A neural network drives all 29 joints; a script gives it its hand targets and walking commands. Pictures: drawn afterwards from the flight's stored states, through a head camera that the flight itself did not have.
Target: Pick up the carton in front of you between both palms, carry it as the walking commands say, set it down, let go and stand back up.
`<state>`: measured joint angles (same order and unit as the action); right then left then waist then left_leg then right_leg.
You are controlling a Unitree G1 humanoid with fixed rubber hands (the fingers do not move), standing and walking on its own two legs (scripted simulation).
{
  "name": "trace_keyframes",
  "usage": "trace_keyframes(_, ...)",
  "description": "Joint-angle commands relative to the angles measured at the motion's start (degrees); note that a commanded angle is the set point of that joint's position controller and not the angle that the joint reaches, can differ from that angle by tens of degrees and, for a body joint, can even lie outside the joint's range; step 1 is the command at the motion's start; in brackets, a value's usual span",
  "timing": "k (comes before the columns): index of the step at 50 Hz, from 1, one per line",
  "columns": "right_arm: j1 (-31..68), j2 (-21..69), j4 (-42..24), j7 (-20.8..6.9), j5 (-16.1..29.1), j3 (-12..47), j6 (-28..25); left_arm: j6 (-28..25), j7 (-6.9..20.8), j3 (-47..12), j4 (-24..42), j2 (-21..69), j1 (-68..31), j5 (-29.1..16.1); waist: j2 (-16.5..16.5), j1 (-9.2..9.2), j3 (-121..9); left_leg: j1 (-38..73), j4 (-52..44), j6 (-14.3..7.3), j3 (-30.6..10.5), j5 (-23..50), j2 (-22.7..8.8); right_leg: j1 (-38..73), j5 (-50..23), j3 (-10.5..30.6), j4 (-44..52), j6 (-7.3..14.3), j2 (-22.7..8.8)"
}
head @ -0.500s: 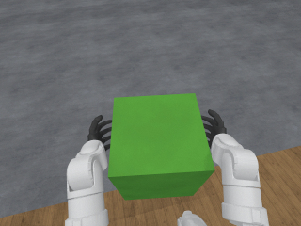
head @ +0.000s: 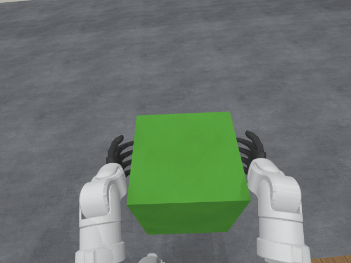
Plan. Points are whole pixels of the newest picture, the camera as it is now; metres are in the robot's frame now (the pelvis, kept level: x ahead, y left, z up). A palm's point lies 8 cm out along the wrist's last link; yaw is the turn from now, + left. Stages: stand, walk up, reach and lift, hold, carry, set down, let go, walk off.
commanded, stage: carry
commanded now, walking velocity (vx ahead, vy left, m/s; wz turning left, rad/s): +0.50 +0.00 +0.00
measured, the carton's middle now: (185, 178) +0.33 +0.02 +0.01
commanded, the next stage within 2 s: none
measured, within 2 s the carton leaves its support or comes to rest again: neither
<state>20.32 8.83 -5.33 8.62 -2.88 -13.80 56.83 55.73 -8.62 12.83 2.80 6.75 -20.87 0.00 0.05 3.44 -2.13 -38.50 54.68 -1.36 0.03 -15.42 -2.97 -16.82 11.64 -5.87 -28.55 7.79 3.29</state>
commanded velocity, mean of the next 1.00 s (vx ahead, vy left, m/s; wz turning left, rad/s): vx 0.50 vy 0.00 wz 0.00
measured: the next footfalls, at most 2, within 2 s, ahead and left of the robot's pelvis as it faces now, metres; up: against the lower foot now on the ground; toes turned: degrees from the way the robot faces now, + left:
left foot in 0.24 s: +0.34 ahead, +0.10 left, -0.02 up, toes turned +3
right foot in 0.76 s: +0.66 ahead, -0.07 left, -0.02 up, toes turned -6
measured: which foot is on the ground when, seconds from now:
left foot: up 0.00-0.22, down 0.24-0.78, up 0.80-1.00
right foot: down 0.00-0.26, up 0.28-0.74, down 0.76-1.00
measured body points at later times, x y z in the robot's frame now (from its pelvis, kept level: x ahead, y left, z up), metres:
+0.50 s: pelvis +0.31 +0.05 -0.02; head +0.35 +0.06 +0.42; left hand +0.66 +0.18 +0.04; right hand +0.63 -0.13 +0.05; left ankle +0.30 +0.10 -0.76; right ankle +0.35 -0.10 -0.68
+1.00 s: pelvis +0.63 +0.00 -0.01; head +0.65 -0.02 +0.44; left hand +0.90 +0.16 +0.06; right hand +0.92 -0.14 +0.06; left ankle +0.65 +0.15 -0.70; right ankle +0.62 -0.06 -0.76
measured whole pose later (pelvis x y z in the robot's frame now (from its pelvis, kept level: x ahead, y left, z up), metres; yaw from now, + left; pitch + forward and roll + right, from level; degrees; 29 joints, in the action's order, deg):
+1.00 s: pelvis +0.63 +0.00 -0.01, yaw +2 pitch +5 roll +2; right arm 7.4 7.5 -19.8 8.2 -1.7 -5.5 62.4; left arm 62.1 -8.4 7.1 20.4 7.4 -6.6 0.6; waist 0.4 1.3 -3.9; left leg -33.2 51.8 1.4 3.2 -15.7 -4.0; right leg -13.5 10.0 -7.9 -17.7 4.9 0.1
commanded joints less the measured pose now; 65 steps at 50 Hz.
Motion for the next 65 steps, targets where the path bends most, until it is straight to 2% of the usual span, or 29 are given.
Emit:
trace_keyframes(1,30.24,41.36,-4.36,0.01,7.96,36.24,-2.18,-1.46,3.07,-39.15,8.26,44.59,-33.45,-12.8,5.63,0.28,-21.09,-4.25,-6.02,0.12,2.23,8.98,0.32,22.11,-35.19,13.85,5.25,3.33,-14.48)
trace_keyframes(8,28.19,34.7,-6.5,0.42,8.28,35.16,0.49,0.85,1.18,-36.56,7.5,38.57,-28.96,-10.17,5.98,2.74,-15.73,1.92,-26.19,-2.56,6.56,21.16,3.87,25.2,-37.06,9.28,1.82,1.64,-11.03)
trace_keyframes(10,27.27,33.07,-5.48,0.54,7.42,33.57,1.51,1.86,0.83,-35.9,6.48,38.07,-29.06,-9.66,7.08,0.0,-16.67,13.09,-30.22,-4.21,8.34,20.51,5.24,22.02,-42.99,7.56,-4.38,-0.23,-11.22)
trace_keyframes(11,26.11,32.43,-4.45,0.66,6.93,32.64,1.87,2.38,0.8,-36.0,6.24,38.04,-29.69,-9.57,5.52,-3.05,-19.59,23.51,-32.47,-4.39,9.68,22.42,5.65,18.92,-41.93,4.51,-12.62,-2.02,-9.87)
trace_keyframes(12,25.14,31.64,-3.99,0.75,6.38,31.6,2.22,2.79,0.77,-36.08,6.19,37.66,-30.65,-9.35,2.15,-5.45,-23.54,36.0,-29.58,-4.19,5.75,25.49,1.29,10.71,-28.64,2.34,-23.47,-3.95,-7.86)
trace_keyframes(13,25.61,30.73,-3.39,0.97,5.84,30.65,2.52,3.27,0.75,-36.3,5.9,38.41,-31.11,-9.45,-8.33,-4.85,-29.61,53.39,-20.1,-8.65,-12.16,44.41,-14.2,-5.11,2.15,2.18,-36.37,-6.17,-4.91)
trace_keyframes(14,25.93,30.63,-1.77,1.31,6.17,30.24,2.74,3.74,0.58,-35.83,5.28,38.37,-30.38,-9.62,-17.81,-8.0,-33.3,62.84,-25.79,-18.59,-32.03,32.09,-20.58,-22.76,22.6,5.09,-53.01,-7.7,2.88)
trace_keyframes(15,25.21,32.84,-1.46,1.0,7.85,31.45,2.86,3.83,0.29,-35.15,5.95,38.7,-31.41,-9.86,-13.58,-7.48,-29.81,59.21,-28.94,-17.91,-32.31,20.09,-18.69,-28.87,20.25,7.68,-55.49,-6.02,-0.54)
trace_keyframes(17,31.72,38.83,-5.11,-0.34,11.03,35.11,2.13,3.32,0.03,-33.29,6.27,42.16,-32.74,-8.12,-3.33,-6.95,-24.47,48.1,-31.57,-13.92,-24.64,19.15,-15.22,-27.9,13.95,7.71,-49.93,-5.22,-4.24)
trace_keyframes(18,34.99,41.0,-6.09,-1.1,12.49,36.94,1.53,2.8,0.12,-32.87,6.17,43.09,-33.12,-7.32,-2.05,-6.24,-23.63,43.02,-32.92,-12.99,-21.88,17.04,-14.36,-25.47,12.09,8.03,-46.57,-5.35,-5.51)
trace_keyframes(21,38.66,43.88,-7.42,-2.63,16.35,40.62,-0.54,1.14,0.38,-33.69,6.1,44.16,-32.35,-5.93,-4.25,-5.21,-22.96,37.54,-35.49,-11.79,-15.84,14.69,-12.29,-23.05,9.34,5.85,-40.65,-6.09,-6.47)
trace_keyframes(26,34.76,41.78,-7.13,-2.62,16.43,40.62,-1.75,-0.11,-0.17,-35.22,8.27,42.16,-30.0,-5.14,-5.66,-6.97,-20.89,43.71,-36.05,-11.01,-9.53,28.18,-10.38,-28.93,1.48,2.63,-26.85,-7.3,-7.36)
trace_keyframes(33,27.93,36.38,-6.01,-1.35,12.86,37.18,0.29,1.95,-0.41,-35.77,9.37,38.47,-27.76,-6.57,-7.6,-7.57,-16.08,48.55,-34.21,-7.19,-1.0,42.54,-6.75,-22.09,-10.83,-3.05,-5.05,-5.67,-3.47)
trace_keyframes(35,26.33,35.74,-6.16,-1.21,12.12,36.75,1.33,2.99,-0.13,-35.83,9.36,38.2,-26.94,-7.11,-9.52,-6.9,-16.58,47.6,-30.3,-5.19,1.45,52.38,-6.6,-13.93,-11.59,-5.07,0.2,-4.47,-1.48)
trace_keyframes(36,25.9,35.67,-6.5,-1.22,12.06,36.73,1.92,3.46,0.01,-35.73,9.12,38.11,-25.81,-7.24,-10.07,-5.46,-18.56,46.17,-24.6,-3.55,3.25,55.67,-6.23,-6.47,-11.57,-6.44,2.75,-4.24,-0.23)
trace_keyframes(37,25.25,35.81,-6.94,-1.28,12.27,37.16,2.5,3.83,0.19,-35.46,9.27,38.19,-24.78,-7.22,-8.3,-3.5,-21.97,41.25,-16.44,-1.6,6.13,51.55,-5.18,5.42,-13.09,-6.61,5.96,-4.18,-0.16)
trace_keyframes(38,26.35,35.76,-8.37,-1.34,12.58,37.94,3.05,4.26,0.42,-34.75,9.35,38.11,-22.44,-6.95,-2.73,-1.71,-26.12,30.48,-5.47,-0.2,6.51,33.33,-4.15,19.14,-12.82,3.35,4.57,-3.37,-8.14)
trace_keyframes(39,25.41,37.62,-8.9,-1.5,13.07,38.93,3.78,4.68,0.26,-34.27,9.4,36.4,-22.6,-6.39,10.0,-2.75,-31.79,12.02,9.88,1.92,4.5,7.63,2.46,34.96,-17.47,30.01,3.02,5.42,-25.38)
trace_keyframes(40,24.3,37.78,-10.24,-1.71,13.25,39.5,4.27,5.14,0.51,-35.34,9.18,38.57,-20.22,-7.42,14.59,-1.72,-29.55,0.63,19.03,1.95,1.09,-12.77,6.68,36.49,-16.39,38.71,8.4,9.0,-26.38)
trace_keyframes(41,23.97,40.31,-10.98,-2.06,13.72,40.48,4.51,5.38,1.23,-36.39,11.09,40.77,-19.34,-8.21,11.81,-2.34,-27.52,-2.65,21.41,0.44,-1.41,-11.72,2.78,34.39,-15.35,33.67,8.8,7.73,-24.85)
trace_keyframes(43,22.1,44.54,-13.66,-3.2,13.68,41.63,4.34,5.33,3.26,-40.13,16.61,46.65,-20.66,-10.81,2.59,-2.83,-23.19,-1.04,13.64,0.48,-1.41,-5.74,-1.11,25.5,-17.04,24.51,11.66,3.42,-22.74)
trace_keyframes(45,18.13,47.14,-15.65,-4.23,12.86,43.14,4.08,5.26,5.2,-42.95,19.93,50.34,-18.89,-12.37,3.49,-3.02,-22.28,2.99,6.43,1.63,0.0,-2.78,-2.02,20.53,-16.05,18.33,14.2,0.82,-20.67)
trace_keyframes(50,6.72,50.65,-23.22,-5.14,13.24,46.11,4.89,6.66,7.73,-44.98,28.02,50.79,-8.12,-14.83,7.47,-2.81,-19.53,2.61,-8.13,3.67,4.7,3.33,-1.41,21.25,-19.54,9.76,17.05,0.55,-17.42)
trace_keyframes(55,0.13,46.3,-28.6,-5.45,13.72,47.48,8.14,9.72,8.29,-44.19,31.29,45.52,1.69,-13.22,8.45,-2.4,-13.63,1.58,-18.7,3.23,7.91,10.33,-0.73,23.23,-26.14,5.32,16.49,-0.81,-15.96)
trace_keyframes(59,0.82,41.22,-29.88,-5.88,14.48,47.46,10.86,11.97,7.66,-43.44,31.76,40.6,2.64,-11.86,8.9,-2.07,-7.9,3.45,-24.76,1.74,10.41,12.58,0.58,23.05,-31.19,3.16,14.99,-1.12,-15.98)
trace_keyframes(62,-0.45,38.79,-29.04,-5.81,14.46,45.98,11.99,13.0,7.0,-43.76,32.25,38.49,2.08,-11.93,8.66,-3.43,-10.46,19.75,-30.39,-0.1,14.83,11.76,3.76,18.55,-39.55,-1.63,3.33,-3.52,-14.61)
trace_keyframes(63,-1.87,38.05,-28.2,-5.73,14.23,45.09,12.18,13.27,6.79,-44.05,32.53,37.9,1.86,-12.01,6.27,-4.35,-14.36,32.32,-29.7,-0.63,14.5,8.47,3.78,12.21,-35.39,-3.34,-5.77,-5.03,-12.52)
trace_keyframes(64,-3.02,37.14,-27.72,-5.62,13.62,44.28,12.28,13.61,6.65,-44.44,33.02,37.08,0.85,-12.1,-1.38,-5.57,-17.67,42.7,-32.85,-2.96,-1.7,0.98,-6.89,1.34,-19.17,-4.33,-19.47,-7.16,-9.89)
trace_keyframes(65,-2.05,37.15,-26.61,-5.69,13.76,43.72,12.09,13.99,6.73,-45.3,34.02,37.39,-0.11,-12.74,-15.96,-5.33,-21.31,53.89,-38.6,-11.61,-27.68,-1.04,-20.77,-15.99,3.63,-2.51,-36.01,-9.01,-2.17)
